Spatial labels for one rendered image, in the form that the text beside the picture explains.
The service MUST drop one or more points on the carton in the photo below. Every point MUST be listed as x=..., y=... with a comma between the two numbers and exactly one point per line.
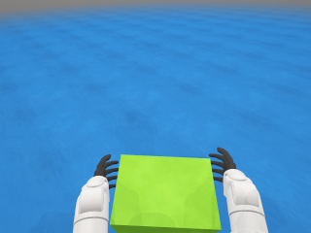
x=165, y=194

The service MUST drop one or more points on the left robot hand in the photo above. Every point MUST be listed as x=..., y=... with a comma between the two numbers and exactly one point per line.
x=101, y=169

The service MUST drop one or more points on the right robot hand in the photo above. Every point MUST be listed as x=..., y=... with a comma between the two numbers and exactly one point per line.
x=226, y=164

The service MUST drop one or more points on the right robot forearm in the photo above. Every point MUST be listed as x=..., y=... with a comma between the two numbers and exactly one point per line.
x=245, y=210

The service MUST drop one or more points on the left robot forearm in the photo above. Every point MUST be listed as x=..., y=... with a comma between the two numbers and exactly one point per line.
x=92, y=207

